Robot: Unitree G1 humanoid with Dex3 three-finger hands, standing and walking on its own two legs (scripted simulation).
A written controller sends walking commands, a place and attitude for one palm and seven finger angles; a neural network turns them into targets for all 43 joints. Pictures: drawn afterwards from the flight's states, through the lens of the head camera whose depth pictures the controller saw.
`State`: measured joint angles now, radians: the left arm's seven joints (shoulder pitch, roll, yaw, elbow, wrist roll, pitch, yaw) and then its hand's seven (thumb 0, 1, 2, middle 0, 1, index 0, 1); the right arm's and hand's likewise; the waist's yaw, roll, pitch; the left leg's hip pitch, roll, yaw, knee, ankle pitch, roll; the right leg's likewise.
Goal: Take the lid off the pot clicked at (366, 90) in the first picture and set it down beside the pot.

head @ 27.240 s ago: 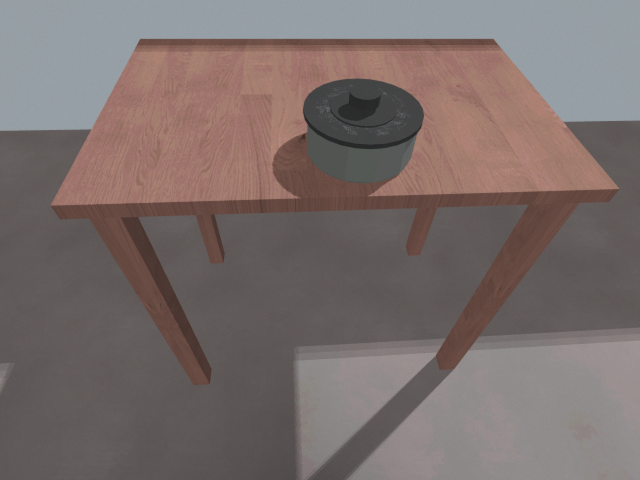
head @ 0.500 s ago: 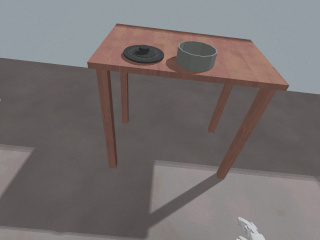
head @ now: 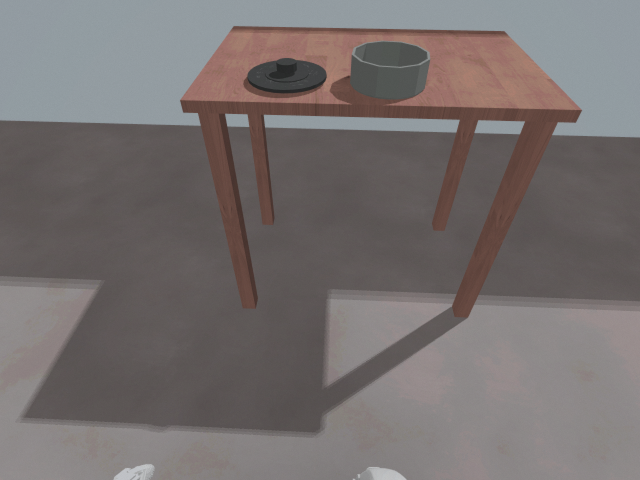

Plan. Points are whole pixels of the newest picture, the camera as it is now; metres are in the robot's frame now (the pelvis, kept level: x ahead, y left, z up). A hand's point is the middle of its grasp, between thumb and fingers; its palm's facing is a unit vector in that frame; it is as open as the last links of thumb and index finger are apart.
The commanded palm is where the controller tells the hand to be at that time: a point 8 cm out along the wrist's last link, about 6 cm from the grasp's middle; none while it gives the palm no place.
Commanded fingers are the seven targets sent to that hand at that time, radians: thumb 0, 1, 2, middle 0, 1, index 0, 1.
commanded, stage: stop stepping back and stand still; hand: left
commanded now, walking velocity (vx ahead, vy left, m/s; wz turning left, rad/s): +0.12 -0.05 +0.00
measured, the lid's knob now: (286, 65) +0.99 +0.08 +0.13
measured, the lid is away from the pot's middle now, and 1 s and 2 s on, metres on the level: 0.25 0.25 0.25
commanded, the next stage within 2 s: let the arm hang, fingers relaxed in 1.56 s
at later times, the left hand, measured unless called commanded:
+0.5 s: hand out of the picture +0.07 +0.20 -0.14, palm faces +0.03 -0.97 -0.23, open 7.4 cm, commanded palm none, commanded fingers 0.00 0.90 0.90 -0.20 -0.30 -0.20 -0.30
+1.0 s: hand (177, 475) +0.18 +0.20 -0.12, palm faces -0.09 -0.96 -0.26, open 7.4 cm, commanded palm none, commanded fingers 0.00 0.90 0.90 -0.20 -0.30 -0.20 -0.30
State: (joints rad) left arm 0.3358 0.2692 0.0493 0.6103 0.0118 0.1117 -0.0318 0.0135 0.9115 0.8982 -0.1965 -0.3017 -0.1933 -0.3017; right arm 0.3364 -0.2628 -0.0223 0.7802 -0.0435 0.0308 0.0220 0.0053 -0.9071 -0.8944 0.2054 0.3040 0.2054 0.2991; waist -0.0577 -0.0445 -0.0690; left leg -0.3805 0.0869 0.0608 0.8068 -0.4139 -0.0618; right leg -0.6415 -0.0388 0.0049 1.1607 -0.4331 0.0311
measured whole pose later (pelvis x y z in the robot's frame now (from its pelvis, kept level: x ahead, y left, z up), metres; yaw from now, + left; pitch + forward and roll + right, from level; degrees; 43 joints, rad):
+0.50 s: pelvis +0.05 +0.00 +0.04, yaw +0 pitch +2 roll +0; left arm 0.28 0.23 0.03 1.00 0.01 -0.01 0.02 0.01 0.91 0.90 -0.20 -0.30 -0.19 -0.30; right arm 0.24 -0.16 -0.01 0.96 -0.01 0.00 -0.03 0.00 -0.93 -0.89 0.21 0.30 0.21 0.30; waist 0.01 -0.03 0.04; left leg -0.24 0.01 0.00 0.56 -0.35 -0.01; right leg -0.31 0.00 0.03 0.56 -0.25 0.00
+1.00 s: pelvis +0.05 +0.01 +0.04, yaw -3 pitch +0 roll +0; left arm 0.10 0.22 0.02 0.98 0.01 0.02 0.04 0.01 0.91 0.90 -0.20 -0.30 -0.20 -0.30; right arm 0.23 -0.19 -0.05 1.02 -0.01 0.02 -0.02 0.00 -0.91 -0.89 0.20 0.30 0.20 0.30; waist -0.05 0.01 0.08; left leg -0.16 0.02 0.06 0.50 -0.34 0.00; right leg -0.27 0.01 0.05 0.52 -0.26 0.01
